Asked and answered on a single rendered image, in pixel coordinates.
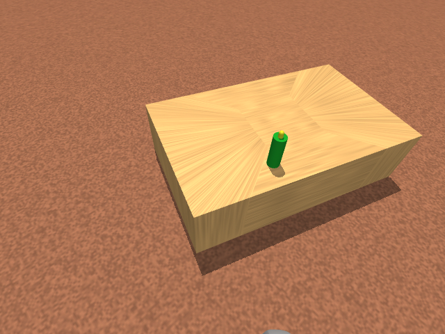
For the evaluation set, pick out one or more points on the bottle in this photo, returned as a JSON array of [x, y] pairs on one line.
[[277, 147]]

